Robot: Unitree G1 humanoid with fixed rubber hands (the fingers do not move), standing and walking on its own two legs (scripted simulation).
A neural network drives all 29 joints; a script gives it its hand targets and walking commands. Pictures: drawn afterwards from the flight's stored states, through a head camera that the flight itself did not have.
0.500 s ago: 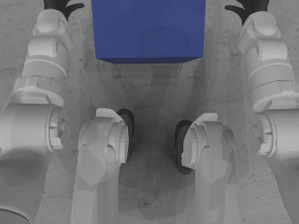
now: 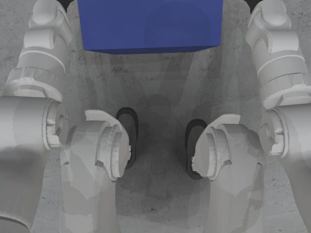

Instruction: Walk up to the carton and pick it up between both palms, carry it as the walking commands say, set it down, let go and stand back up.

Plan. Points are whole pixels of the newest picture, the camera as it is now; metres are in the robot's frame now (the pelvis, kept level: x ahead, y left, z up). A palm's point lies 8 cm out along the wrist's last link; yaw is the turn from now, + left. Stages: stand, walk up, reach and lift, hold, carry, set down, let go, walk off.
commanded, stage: reach and lift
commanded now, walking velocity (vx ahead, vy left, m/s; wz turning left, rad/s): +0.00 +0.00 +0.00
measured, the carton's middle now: (151, 10) +0.52 +0.05 -0.24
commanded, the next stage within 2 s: none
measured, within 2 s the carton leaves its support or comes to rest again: leaves its support in 1.26 s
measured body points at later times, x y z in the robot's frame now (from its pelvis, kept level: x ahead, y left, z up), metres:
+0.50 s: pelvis -0.01 +0.00 +0.01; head +0.37 +0.01 +0.25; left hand +0.53 +0.21 -0.19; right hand +0.55 -0.13 -0.19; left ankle +0.13 +0.12 -0.32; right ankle +0.10 -0.11 -0.32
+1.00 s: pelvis -0.01 +0.00 +0.00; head +0.36 +0.01 +0.26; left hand +0.53 +0.21 -0.18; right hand +0.55 -0.12 -0.18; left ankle +0.13 +0.12 -0.32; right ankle +0.10 -0.11 -0.32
